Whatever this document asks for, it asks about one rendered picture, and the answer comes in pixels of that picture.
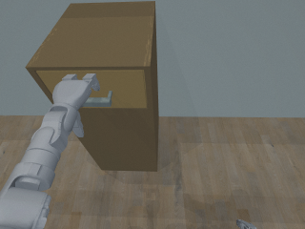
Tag cabinet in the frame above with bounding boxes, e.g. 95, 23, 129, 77
25, 1, 159, 172

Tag left robot upper arm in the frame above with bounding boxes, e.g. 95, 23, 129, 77
0, 186, 51, 229

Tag left robot hand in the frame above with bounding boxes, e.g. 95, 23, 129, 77
52, 73, 100, 137

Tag robot left forearm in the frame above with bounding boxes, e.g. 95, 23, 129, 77
0, 102, 78, 202

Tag drawer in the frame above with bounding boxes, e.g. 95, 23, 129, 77
36, 70, 148, 109

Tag right robot hand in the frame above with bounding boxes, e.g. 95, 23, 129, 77
236, 219, 256, 229

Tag handle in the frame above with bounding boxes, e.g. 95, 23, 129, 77
83, 91, 112, 107

